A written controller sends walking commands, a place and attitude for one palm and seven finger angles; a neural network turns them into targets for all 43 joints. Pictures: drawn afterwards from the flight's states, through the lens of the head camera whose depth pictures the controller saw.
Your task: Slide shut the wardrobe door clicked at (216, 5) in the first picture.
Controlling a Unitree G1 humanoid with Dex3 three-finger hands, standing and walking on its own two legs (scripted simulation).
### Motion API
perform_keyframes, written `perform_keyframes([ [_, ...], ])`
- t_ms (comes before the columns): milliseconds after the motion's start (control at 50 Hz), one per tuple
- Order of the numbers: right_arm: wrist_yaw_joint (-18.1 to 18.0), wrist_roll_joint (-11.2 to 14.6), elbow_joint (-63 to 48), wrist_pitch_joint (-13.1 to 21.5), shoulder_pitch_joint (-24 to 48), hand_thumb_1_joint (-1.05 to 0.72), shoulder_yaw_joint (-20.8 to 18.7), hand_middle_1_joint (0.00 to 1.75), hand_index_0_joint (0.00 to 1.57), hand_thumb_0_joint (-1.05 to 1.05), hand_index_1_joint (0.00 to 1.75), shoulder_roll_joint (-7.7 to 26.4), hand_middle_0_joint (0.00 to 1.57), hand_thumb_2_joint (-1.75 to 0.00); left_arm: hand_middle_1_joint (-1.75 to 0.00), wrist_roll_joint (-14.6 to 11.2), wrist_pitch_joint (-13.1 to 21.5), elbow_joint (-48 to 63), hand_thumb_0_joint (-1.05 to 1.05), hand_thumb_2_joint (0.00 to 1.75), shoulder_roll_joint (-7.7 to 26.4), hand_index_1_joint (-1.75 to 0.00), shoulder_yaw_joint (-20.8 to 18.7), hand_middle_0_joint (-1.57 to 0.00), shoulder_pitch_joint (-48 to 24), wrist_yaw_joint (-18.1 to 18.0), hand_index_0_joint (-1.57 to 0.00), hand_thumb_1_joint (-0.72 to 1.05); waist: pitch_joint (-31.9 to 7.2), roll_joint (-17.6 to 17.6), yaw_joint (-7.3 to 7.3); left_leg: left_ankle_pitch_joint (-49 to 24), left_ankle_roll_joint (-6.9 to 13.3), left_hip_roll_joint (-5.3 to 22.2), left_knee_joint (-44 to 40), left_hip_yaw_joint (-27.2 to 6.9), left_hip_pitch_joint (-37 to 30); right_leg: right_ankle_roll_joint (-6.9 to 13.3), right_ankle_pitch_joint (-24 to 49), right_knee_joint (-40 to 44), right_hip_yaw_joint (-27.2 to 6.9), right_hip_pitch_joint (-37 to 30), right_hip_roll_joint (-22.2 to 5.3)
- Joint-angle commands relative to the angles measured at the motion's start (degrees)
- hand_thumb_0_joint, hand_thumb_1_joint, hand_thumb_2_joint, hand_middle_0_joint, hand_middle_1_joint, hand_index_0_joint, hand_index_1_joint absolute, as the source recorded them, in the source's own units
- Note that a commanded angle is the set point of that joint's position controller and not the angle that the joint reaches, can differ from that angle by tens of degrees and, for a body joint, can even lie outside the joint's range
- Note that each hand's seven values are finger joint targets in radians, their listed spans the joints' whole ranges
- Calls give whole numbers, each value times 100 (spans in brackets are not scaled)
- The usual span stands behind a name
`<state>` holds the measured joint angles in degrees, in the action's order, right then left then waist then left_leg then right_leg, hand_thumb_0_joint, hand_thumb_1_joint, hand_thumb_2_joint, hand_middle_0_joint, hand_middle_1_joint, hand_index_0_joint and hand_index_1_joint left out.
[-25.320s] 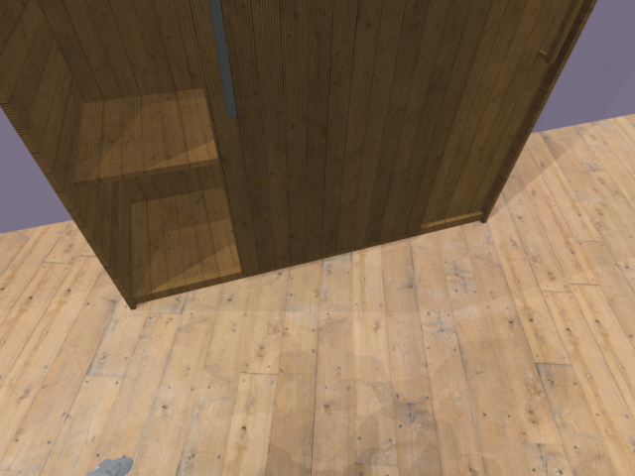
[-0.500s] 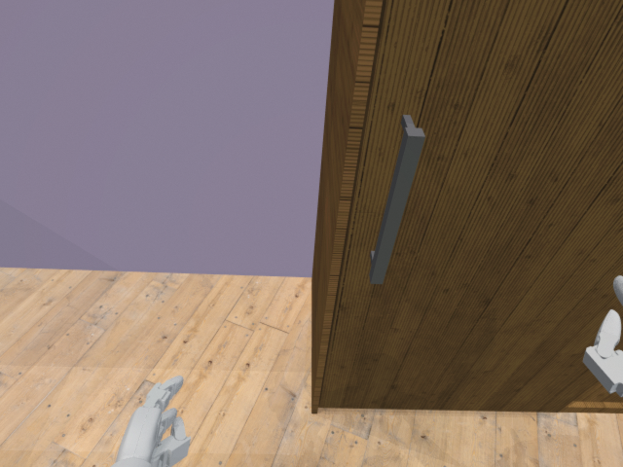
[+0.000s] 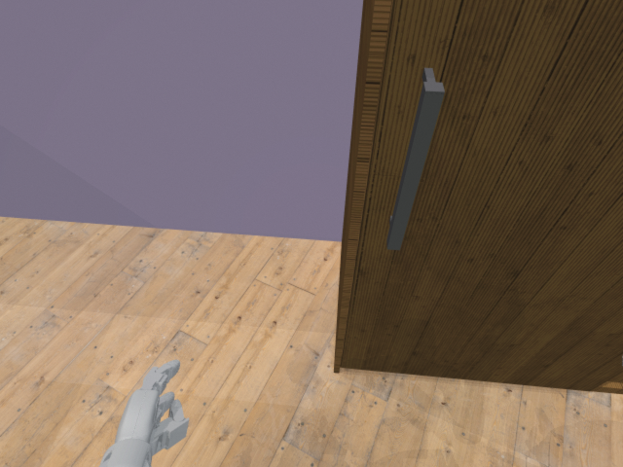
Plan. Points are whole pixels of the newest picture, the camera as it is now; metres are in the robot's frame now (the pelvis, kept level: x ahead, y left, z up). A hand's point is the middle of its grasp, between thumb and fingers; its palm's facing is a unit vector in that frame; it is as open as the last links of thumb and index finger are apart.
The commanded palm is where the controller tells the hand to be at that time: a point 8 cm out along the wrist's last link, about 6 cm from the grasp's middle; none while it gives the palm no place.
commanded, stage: step back with the hand held close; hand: right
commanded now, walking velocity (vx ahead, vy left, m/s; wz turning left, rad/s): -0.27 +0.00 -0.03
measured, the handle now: (408, 172) +0.48 -0.11 +0.12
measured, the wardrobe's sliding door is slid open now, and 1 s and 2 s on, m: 0.00 0.00 0.00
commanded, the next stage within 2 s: stop stepping back and stand still in 0.68 s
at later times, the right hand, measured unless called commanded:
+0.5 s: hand out of the picture +0.08 -0.28 +0.17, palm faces +0.57 +0.68 -0.47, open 7.4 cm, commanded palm +0.01 -0.31 +0.18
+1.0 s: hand out of the picture -0.11 -0.30 +0.19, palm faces +0.65 +0.69 -0.31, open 7.4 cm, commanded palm -0.14 -0.32 +0.18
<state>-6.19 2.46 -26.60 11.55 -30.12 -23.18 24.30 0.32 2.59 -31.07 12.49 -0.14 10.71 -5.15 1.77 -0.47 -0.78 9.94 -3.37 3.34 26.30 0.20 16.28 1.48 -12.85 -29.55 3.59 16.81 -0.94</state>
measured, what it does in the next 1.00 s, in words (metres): walks backwards: left foot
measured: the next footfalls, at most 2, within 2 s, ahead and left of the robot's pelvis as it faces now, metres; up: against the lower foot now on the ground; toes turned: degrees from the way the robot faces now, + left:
left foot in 0.88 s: -0.16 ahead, +0.14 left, +0.00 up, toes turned -10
right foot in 1.06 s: -0.21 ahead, -0.15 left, +0.00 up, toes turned -10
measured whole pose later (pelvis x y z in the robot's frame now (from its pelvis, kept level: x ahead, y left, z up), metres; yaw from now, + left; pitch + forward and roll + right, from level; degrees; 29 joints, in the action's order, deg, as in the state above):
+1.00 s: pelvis -0.25 -0.01 -0.02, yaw -7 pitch -2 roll +0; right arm -7.4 1.7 -29.0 15.4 -22.9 -25.1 22.4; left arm 0.7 8.3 -39.9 11.0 0.8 15.2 -3.8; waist -2.5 -3.8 -5.6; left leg 21.0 -1.1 1.9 42.1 -4.3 20.0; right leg -0.8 -23.1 -60.5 3.1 32.0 -1.7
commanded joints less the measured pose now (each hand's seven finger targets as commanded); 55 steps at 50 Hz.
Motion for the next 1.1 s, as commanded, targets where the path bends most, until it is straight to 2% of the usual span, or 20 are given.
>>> perform_keyframes([
  [0,-197,-10,-1216,500,138,-90,-869,30,20,0,30,864,20,-90,-30,18,407,905,0,90,752,-30,-251,-20,-412,-57,-20,90,-945,689,-99,-1147,176,-240,672,-33,-1490,208,-34,924,-598,1293,-540],
  [100,-232,-119,-1274,683,437,-90,-817,30,20,0,30,794,20,-90,-30,10,632,831,0,90,789,-30,-266,-20,-259,-43,-20,90,-595,448,-14,-99,258,-132,514,-374,-1172,278,-2046,748,-677,2107,-415],
  [220,-322,-175,-1325,856,790,-90,-760,30,20,0,30,804,20,-90,-30,54,840,663,0,90,792,-30,-253,-20,-150,-40,-20,90,-451,519,34,1412,344,-104,32,-474,-162,186,-2267,580,-811,1693,-346],
  [320,-332,-230,-1276,1021,483,-90,-1016,30,20,0,30,899,20,-90,-30,28,1008,672,0,90,805,-30,-286,-20,-169,-32,-20,90,-822,1040,-27,83,225,-583,1235,-231,-1295,424,-2550,1193,-1370,2410,-796],
  [420,-235,-323,-1190,1134,556,-90,-1145,30,20,0,30,913,20,-90,-30,58,1065,697,0,90,863,-30,-355,-20,-173,18,-20,90,-338,792,2,556,337,-570,1206,-988,-1206,516,-3437,632,-1050,3312,-667],
  [500,-212,-154,-1230,1143,849,-90,-1007,30,20,0,30,941,20,-90,-30,96,1054,457,0,90,697,-30,-357,-20,-17,95,-20,90,-260,-511,81,1588,710,174,-288,-1874,1220,45,-2275,-791,-505,1321,-13],
  [560,-264,-103,-1238,1157,1213,-90,-860,30,20,0,30,1003,20,-90,-30,83,944,193,0,90,667,-30,-374,-20,104,119,-20,90,-416,-907,181,2877,745,441,-1063,-1718,2871,-102,-1700,-1671,-374,-398,125],
  [620,-243,-84,-1482,1202,1403,-90,-859,30,20,0,30,1003,20,-90,-30,45,861,247,0,90,776,-30,-397,-20,156,59,-20,90,-608,39,286,2844,466,-69,448,-870,2966,178,-2380,-484,-1223,-292,-528],
  [660,-265,-35,-1958,1205,1593,-90,-1100,30,20,0,30,1128,20,-90,-30,126,1025,444,0,90,774,-30,-443,-20,-338,-12,-20,90,-1292,2340,60,2226,146,-1157,4782,17,494,745,-3362,2122,-2874,2019,-2133],
  [700,-251,11,-1939,1239,1696,-90,-1291,30,20,0,30,1316,20,-90,-30,98,1186,197,0,90,654,-30,-659,-20,-357,86,-20,90,-1416,1331,-80,2201,171,-1070,5721,-141,390,584,-1853,1612,-1494,1591,-1872],
  [800,-290,259,-1205,767,421,-90,-1205,30,20,0,30,1095,20,-90,-30,-119,920,442,0,90,576,-30,-512,-20,-479,229,-20,90,-977,1619,-130,2963,665,-710,1874,635,-167,-457,-2547,1186,143,1343,-1437],
  [820,-248,218,-1312,785,518,-90,-1266,30,20,0,30,1238,20,-90,-30,-128,882,462,0,90,513,-30,-448,-20,-419,183,-20,90,-720,620,-157,3188,997,-256,298,-63,685,-766,-2304,-539,850,899,-712],
  [840,-223,103,-1522,855,682,-90,-1349,30,20,0,30,1551,20,-90,-30,-111,868,474,0,90,433,-30,-474,-20,-412,207,-20,90,-186,-1675,-223,4530,1589,1256,-1647,-3097,2823,-718,-1786,-3868,508,658,38],
  [860,-290,38,-1791,880,1279,-90,-1533,30,20,0,30,1790,20,-90,-30,88,915,322,0,90,572,-30,-393,-20,-331,275,-20,90,90,-1670,-162,4333,1955,2160,-2483,-4417,3376,-590,-1355,-5404,-465,1476,82],
  [880,-190,45,-1653,738,1887,-90,-1156,30,20,0,30,1701,20,-90,-30,172,858,151,0,90,449,-30,-174,-20,-221,302,-20,90,-263,-1687,-53,4174,1708,1819,-1962,-3648,2920,-516,-1091,-5612,-914,1485,-218],
  [920,-153,3,-1113,552,2252,-90,-696,30,20,0,30,1154,20,-90,-30,67,970,220,0,90,504,-30,-139,-20,-235,37,-20,90,52,-1286,86,3206,1096,905,-1278,-2155,2193,-292,-1096,-3773,-510,934,-280],
  [960,-265,-134,-563,413,2261,-90,-395,30,20,0,30,799,20,-90,-30,29,1051,52,0,90,574,-30,-160,-20,-93,-105,-20,90,-99,-1065,136,2212,960,777,-617,-1618,1760,-57,-1269,-1476,-417,-147,-262],
  [1000,-327,-219,-494,446,2321,-90,-243,30,20,0,30,654,20,-90,-30,64,1126,-39,0,90,663,-30,-141,-20,134,-114,-20,90,-290,396,225,1561,713,308,341,-1256,1389,-5,-1069,439,-328,-745,-133],
  [1040,-362,-208,-1118,611,2557,-90,-249,30,20,0,30,719,20,-90,-30,7,1142,240,0,90,873,-30,-234,-20,98,-72,-20,90,-330,1976,154,1685,251,-546,2494,-88,1799,460,-1838,1796,-2241,-618,-1712],
  [1080,-337,-158,-1224,587,1853,-90,-410,30,20,0,30,812,20,-90,-30,64,1130,194,0,90,635,-30,-204,-20,-56,36,-20,90,-201,1636,326,1723,300,-494,4128,-294,1993,705,-3707,2509,-3297,82,-2043],
])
